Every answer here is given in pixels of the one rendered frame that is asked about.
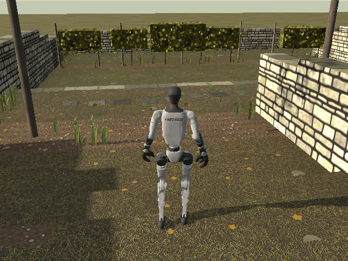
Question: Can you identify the robot torso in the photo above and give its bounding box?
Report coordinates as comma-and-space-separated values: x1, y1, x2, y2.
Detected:
161, 108, 187, 163

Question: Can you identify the left robot hand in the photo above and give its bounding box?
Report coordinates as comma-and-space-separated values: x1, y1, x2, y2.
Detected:
142, 151, 154, 162

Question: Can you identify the robot right forearm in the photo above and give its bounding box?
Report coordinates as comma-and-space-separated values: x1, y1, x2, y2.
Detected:
195, 132, 207, 156

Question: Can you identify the right robot foot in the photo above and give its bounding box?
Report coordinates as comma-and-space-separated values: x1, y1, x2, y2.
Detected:
181, 212, 189, 225

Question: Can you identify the robot left forearm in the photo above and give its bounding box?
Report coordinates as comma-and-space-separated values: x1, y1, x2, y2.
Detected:
143, 131, 153, 153

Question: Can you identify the left robot upper arm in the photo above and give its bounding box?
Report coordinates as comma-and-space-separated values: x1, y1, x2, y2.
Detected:
148, 110, 163, 140

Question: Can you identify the right robot hand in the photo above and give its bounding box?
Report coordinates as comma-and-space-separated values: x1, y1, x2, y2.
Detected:
196, 155, 209, 168

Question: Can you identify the right robot upper arm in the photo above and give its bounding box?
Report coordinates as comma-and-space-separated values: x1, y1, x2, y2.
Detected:
185, 110, 200, 141

